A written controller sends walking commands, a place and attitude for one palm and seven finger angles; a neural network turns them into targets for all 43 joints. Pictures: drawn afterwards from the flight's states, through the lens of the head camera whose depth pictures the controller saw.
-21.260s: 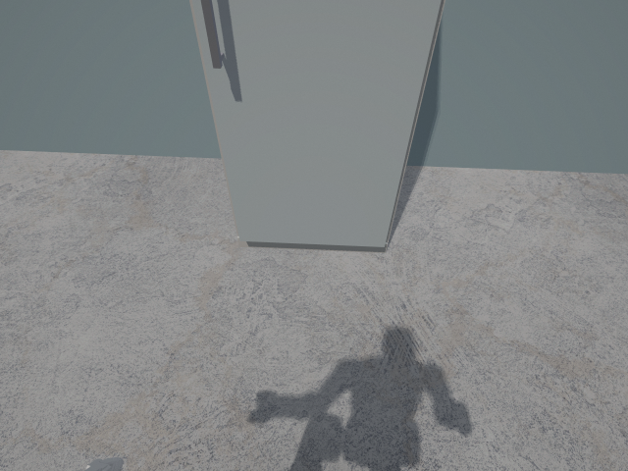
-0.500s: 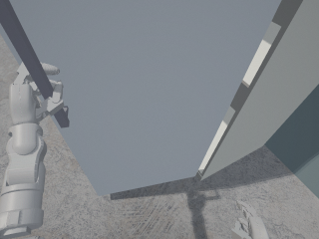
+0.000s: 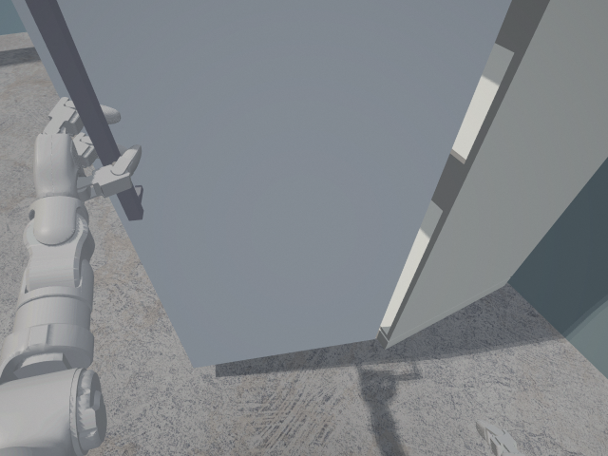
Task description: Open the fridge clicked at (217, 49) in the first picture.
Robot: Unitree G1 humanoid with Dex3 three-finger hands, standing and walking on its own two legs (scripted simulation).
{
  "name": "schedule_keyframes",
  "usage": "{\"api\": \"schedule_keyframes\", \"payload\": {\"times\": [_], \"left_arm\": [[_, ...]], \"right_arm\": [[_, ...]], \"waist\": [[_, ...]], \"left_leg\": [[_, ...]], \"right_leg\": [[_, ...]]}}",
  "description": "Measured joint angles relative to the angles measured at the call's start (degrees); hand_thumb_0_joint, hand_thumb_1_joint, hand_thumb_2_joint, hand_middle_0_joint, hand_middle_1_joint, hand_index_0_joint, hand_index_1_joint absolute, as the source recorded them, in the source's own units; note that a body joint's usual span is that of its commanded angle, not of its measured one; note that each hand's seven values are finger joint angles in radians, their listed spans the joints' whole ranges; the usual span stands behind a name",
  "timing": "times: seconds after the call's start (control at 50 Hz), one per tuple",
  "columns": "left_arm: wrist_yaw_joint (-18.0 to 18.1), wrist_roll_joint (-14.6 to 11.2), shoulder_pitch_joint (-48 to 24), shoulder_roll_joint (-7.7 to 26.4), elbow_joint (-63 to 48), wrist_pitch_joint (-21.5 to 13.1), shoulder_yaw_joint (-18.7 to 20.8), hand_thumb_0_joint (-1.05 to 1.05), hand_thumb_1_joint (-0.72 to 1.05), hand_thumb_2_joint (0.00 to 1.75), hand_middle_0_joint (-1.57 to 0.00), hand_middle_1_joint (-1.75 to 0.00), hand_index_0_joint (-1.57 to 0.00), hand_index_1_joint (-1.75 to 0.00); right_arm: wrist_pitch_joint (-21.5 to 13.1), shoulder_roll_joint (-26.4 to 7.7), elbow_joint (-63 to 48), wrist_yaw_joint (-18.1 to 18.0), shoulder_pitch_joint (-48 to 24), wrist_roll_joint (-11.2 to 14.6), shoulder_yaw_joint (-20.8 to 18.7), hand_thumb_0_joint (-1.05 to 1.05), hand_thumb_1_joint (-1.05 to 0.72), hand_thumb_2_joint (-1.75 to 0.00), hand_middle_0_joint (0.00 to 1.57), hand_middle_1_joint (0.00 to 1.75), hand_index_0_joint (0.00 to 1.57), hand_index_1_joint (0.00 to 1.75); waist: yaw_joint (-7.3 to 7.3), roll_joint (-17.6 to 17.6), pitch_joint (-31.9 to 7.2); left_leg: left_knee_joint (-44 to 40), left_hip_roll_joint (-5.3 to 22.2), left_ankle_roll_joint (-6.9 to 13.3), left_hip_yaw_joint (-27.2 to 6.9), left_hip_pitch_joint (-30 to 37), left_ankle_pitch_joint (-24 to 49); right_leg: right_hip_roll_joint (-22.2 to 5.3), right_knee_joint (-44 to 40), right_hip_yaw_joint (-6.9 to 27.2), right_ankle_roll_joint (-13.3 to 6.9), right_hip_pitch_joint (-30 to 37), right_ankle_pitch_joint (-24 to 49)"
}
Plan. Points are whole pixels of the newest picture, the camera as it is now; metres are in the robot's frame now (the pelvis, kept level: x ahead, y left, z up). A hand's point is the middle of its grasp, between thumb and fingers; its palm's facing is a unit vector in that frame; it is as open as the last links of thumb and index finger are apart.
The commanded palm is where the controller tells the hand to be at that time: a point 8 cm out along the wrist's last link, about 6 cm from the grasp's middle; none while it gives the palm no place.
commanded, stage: loosen the grip on the handle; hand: left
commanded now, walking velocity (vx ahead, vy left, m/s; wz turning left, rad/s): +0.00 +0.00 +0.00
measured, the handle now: (95, 104) +0.46 +0.27 +0.23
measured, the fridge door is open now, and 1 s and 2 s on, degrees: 73 72 72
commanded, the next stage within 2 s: slip the hand off the handle in 0.40 s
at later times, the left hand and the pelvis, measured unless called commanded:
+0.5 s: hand (113, 173) +0.42 +0.26 +0.16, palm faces +0.32 -0.93 -0.18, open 14.5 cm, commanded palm +0.38 +0.31 +0.16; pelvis +0.05 +0.01 -0.01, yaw -2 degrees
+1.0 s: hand (55, 182) +0.40 +0.33 +0.16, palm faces +0.36 -0.91 -0.20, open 14.7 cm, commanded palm +0.37 +0.36 +0.16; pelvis +0.06 +0.01 -0.01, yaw -1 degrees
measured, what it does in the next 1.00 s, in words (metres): shifts its weight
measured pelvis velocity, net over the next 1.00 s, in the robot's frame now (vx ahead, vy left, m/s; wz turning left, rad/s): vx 0.06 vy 0.01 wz -0.01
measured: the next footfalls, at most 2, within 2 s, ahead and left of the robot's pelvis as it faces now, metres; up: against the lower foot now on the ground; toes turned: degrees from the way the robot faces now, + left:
none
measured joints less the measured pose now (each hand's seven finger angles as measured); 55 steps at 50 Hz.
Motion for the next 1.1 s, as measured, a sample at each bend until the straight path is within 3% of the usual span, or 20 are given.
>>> {"api": "schedule_keyframes", "payload": {"times": [0.06,0.16,0.32,0.54,0.7,0.86,1.1], "left_arm": [[1.47,0.31,0.89,1.02,0.64,-2.25,0.10,-0.01,0.23,0.60,-0.48,-1.40,-0.32,-1.33],[0.95,-0.76,3.79,1.69,-1.81,-4.68,0.21,0.00,-0.15,0.40,-0.45,-1.38,-0.30,-1.31],[0.76,-2.48,8.43,1.06,-8.12,-2.97,0.94,0.00,-0.47,0.25,-0.38,-1.29,-0.31,-1.26],[-0.06,-3.90,14.40,-2.80,-18.15,-0.05,-0.38,-0.01,-0.55,0.20,-0.34,-1.22,-0.26,-1.17],[-2.02,-4.65,15.91,-1.13,-18.13,2.26,3.16,-0.01,-0.55,0.20,-0.33,-1.20,-0.26,-1.15],[-5.90,-5.64,16.20,1.60,-16.32,1.16,6.46,-0.01,-0.55,0.20,-0.28,-1.17,-0.25,-1.15],[-11.59,-7.91,13.90,6.30,-9.95,-1.04,10.38,-0.01,-0.55,0.20,-0.26,-1.15,-0.25,-1.15]], "right_arm": [[-0.12,-0.93,-1.08,0.13,0.84,0.45,0.21,0.01,-0.90,-0.90,0.21,0.30,0.20,0.30],[0.28,-1.19,-0.97,-0.56,2.37,1.02,0.54,0.01,-0.90,-0.90,0.20,0.30,0.20,0.30],[-0.31,0.33,0.35,-2.33,2.54,0.84,1.72,0.01,-0.90,-0.90,0.20,0.30,0.20,0.30],[-1.03,2.25,-0.10,-2.05,-0.49,-0.11,2.21,0.01,-0.90,-0.90,0.21,0.30,0.20,0.30],[0.50,2.55,-2.14,-2.37,-2.21,0.06,2.23,0.01,-0.90,-0.90,0.21,0.30,0.20,0.30],[1.05,1.44,-1.71,-3.05,-0.87,0.34,1.87,0.01,-0.90,-0.90,0.21,0.30,0.20,0.30],[0.95,0.36,-1.03,-3.87,1.76,0.73,1.78,0.01,-0.90,-0.90,0.21,0.30,0.20,0.30]], "waist": [[-0.34,-0.27,-0.64],[0.35,-0.39,-1.19],[1.17,0.21,-0.98],[3.40,1.52,-2.79],[3.99,1.71,-3.94],[4.59,1.26,-3.76],[3.33,1.38,-3.93]], "left_leg": [[2.03,-0.47,0.41,-0.23,-1.55,-1.52],[4.47,-0.92,0.50,-1.30,-2.73,-3.02],[5.93,-0.95,0.07,-2.15,-3.05,-4.73],[6.73,-1.79,0.57,-2.40,-2.42,-7.50],[7.15,-1.79,0.58,-2.27,-2.46,-8.57],[8.35,-1.79,0.44,-3.16,-3.64,-9.09],[10.01,-1.44,0.40,-3.54,-6.39,-9.02]], "right_leg": [[0.18,2.35,0.90,-0.08,-2.07,-0.86],[1.01,4.34,1.93,-0.19,-3.43,-1.99],[1.32,4.34,1.71,0.01,-2.94,-3.44],[0.50,4.04,1.44,0.65,-1.56,-5.83],[0.50,4.31,1.58,0.67,-1.57,-6.77],[0.56,4.97,0.69,0.49,-2.19,-7.33],[0.93,6.02,0.35,0.43,-4.60,-6.98]]}}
